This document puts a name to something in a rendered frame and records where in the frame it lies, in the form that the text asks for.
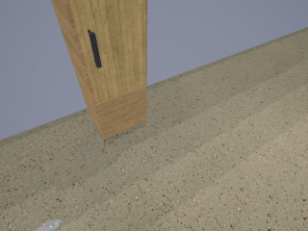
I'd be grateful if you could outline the cupboard door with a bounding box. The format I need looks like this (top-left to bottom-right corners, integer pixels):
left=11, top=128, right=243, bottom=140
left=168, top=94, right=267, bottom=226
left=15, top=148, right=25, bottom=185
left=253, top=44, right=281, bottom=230
left=69, top=0, right=146, bottom=103

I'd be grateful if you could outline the handle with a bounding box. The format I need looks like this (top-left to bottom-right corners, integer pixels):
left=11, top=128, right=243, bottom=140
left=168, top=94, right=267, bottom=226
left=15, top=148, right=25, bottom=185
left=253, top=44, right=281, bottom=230
left=88, top=29, right=102, bottom=68

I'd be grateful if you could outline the left robot hand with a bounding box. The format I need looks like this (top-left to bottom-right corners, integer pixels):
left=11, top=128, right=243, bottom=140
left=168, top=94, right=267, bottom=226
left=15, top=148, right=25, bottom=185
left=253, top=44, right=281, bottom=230
left=36, top=219, right=62, bottom=231

